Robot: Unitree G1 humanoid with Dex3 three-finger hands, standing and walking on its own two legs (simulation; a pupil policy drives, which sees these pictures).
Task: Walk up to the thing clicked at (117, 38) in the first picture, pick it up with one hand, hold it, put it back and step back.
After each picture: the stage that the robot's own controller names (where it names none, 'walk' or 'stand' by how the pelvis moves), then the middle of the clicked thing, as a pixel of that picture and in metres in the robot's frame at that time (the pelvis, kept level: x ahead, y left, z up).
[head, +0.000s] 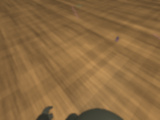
stand; (117, 39) +1.98 -0.67 -0.72
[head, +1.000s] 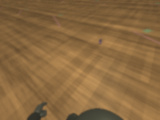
walk; (100, 41) +1.93 -0.11 -0.69
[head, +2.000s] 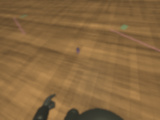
walk; (77, 50) +1.31 +0.32 -0.71
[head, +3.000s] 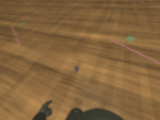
walk; (76, 69) +0.87 +0.31 -0.71
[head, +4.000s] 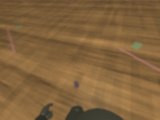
walk; (76, 84) +0.56 +0.26 -0.71
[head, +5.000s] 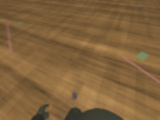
stand; (74, 95) +0.39 +0.22 -0.70
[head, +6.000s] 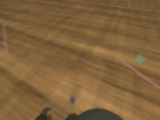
stand; (72, 100) +0.35 +0.20 -0.72
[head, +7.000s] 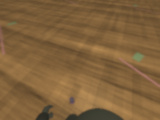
stand; (72, 100) +0.33 +0.22 -0.73
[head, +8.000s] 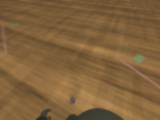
stand; (72, 100) +0.35 +0.21 -0.73
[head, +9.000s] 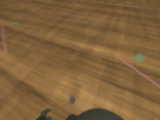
stand; (72, 100) +0.34 +0.21 -0.73
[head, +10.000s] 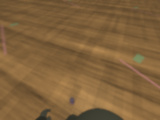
go down; (72, 100) +0.34 +0.21 -0.73
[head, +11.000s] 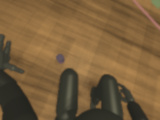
go down; (60, 58) +0.41 +0.26 -0.33
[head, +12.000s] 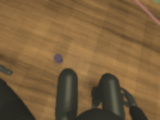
approach; (58, 59) +0.40 +0.28 -0.30
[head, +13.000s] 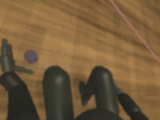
close in; (31, 57) +0.38 +0.31 -0.22
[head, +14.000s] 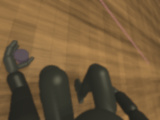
close; (22, 57) +0.38 +0.31 -0.22
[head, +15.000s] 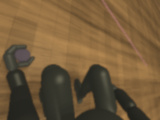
lift; (23, 56) +0.37 +0.31 -0.22
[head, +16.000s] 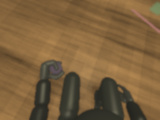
lift; (57, 70) +0.30 +0.24 -0.05
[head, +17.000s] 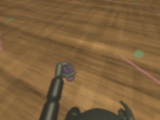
hold; (69, 73) +0.33 +0.16 +0.04
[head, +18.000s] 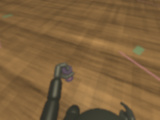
hold; (68, 73) +0.33 +0.17 +0.00
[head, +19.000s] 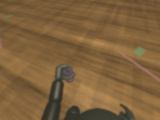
crouch; (68, 74) +0.33 +0.17 +0.00
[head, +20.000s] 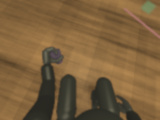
crouch; (57, 57) +0.42 +0.24 -0.10
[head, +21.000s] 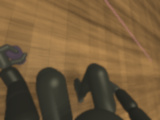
lower; (17, 56) +0.39 +0.33 -0.22
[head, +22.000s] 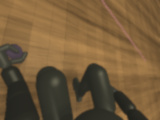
lower; (16, 54) +0.39 +0.33 -0.22
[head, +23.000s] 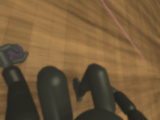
lower; (17, 54) +0.39 +0.32 -0.22
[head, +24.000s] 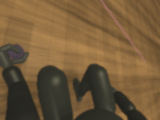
lower; (18, 55) +0.39 +0.33 -0.22
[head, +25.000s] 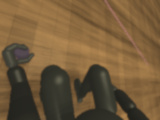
loosen; (22, 54) +0.38 +0.32 -0.22
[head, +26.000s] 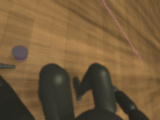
withdraw; (20, 54) +0.38 +0.31 -0.22
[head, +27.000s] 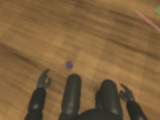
walk; (69, 65) +0.42 +0.24 -0.41
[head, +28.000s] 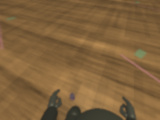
stand; (72, 96) +0.36 +0.20 -0.66
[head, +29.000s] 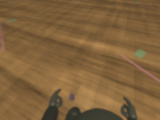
stand; (72, 97) +0.36 +0.21 -0.67
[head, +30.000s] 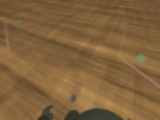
stand; (73, 98) +0.37 +0.19 -0.71
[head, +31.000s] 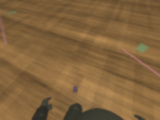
walk; (75, 89) +0.40 +0.18 -0.70
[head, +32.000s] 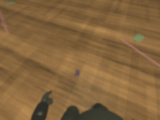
walk; (77, 73) +0.61 +0.17 -0.70
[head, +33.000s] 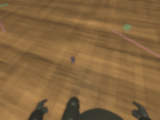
walk; (72, 59) +0.84 +0.33 -0.69
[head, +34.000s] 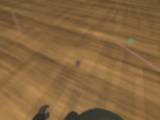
stand; (77, 63) +0.96 +0.22 -0.72
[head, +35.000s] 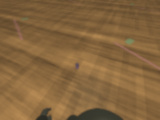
stand; (77, 66) +0.96 +0.26 -0.73
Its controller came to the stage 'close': yes
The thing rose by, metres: 0.71
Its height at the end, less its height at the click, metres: +0.00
